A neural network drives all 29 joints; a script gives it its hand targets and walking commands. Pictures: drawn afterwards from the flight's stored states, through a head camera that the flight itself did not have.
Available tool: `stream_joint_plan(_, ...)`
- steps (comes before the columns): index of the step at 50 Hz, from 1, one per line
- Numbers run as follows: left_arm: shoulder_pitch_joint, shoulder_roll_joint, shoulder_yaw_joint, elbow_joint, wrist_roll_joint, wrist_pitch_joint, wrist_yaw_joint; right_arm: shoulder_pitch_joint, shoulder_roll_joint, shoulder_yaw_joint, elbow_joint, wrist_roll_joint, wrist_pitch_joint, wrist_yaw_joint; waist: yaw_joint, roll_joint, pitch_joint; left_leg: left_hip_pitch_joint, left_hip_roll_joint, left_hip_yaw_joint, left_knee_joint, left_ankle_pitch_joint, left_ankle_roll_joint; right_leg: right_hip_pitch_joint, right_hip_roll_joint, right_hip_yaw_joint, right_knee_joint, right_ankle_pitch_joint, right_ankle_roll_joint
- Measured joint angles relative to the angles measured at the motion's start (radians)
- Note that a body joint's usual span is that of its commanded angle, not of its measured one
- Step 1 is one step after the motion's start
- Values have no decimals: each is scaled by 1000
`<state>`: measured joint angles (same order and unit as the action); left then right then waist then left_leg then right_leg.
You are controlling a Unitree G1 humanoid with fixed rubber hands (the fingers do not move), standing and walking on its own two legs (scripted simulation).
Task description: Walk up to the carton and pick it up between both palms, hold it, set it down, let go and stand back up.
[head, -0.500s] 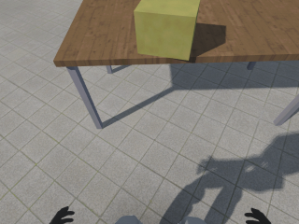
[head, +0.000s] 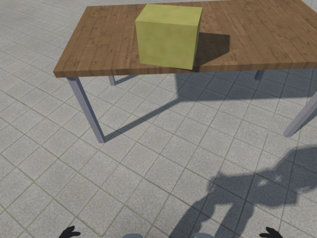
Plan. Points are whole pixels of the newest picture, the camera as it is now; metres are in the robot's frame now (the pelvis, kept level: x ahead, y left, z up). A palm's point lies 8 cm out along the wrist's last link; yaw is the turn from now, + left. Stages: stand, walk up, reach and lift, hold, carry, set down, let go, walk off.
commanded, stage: stand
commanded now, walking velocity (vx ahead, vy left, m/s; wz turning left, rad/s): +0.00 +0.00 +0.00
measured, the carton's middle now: (169, 36) +0.90 -0.03 +0.03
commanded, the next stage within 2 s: walk up in 1.70 s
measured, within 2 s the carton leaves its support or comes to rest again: neither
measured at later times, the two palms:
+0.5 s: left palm out of the picture +0.09 +0.27 -0.09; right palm out of the picture +0.06 -0.29 -0.11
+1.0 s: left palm out of the picture +0.09 +0.28 -0.08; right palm out of the picture +0.07 -0.28 -0.09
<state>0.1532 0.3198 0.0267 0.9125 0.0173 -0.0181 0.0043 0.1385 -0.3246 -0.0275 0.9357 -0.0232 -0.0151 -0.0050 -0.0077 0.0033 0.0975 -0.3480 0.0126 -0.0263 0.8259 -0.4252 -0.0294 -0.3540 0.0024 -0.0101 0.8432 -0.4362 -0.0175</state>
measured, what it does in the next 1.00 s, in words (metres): stands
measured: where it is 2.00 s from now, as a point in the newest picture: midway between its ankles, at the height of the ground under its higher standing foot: outside the picture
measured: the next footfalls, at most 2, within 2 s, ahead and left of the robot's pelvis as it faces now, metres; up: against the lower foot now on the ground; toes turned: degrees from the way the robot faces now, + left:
none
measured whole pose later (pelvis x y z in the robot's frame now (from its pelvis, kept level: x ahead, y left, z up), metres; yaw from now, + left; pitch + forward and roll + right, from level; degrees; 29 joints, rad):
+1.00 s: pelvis +0.00 +0.00 +0.04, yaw +0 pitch -4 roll +0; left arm 0.09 0.31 0.02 1.10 0.01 -0.02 0.00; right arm 0.09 -0.31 -0.01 1.13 -0.01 -0.01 0.00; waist 0.00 0.01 0.08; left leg -0.15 0.02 -0.03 0.44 -0.22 -0.04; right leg -0.16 0.01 -0.01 0.46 -0.23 -0.02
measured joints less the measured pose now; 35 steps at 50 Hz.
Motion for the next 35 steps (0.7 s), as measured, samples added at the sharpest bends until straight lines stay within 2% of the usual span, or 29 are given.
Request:
stream_joint_plan(14,-22,-1,-4,68,2,2,-4,-9,6,2,81,6,9,6,-6,2,14,38,-2,7,-90,59,-7,24,-2,8,-65,48,-6)
stream_joint_plan(35,-53,-20,-11,154,-3,0,-1,-33,11,10,167,8,5,7,-7,1,-13,140,9,1,-281,154,-11,128,7,4,-260,144,-7)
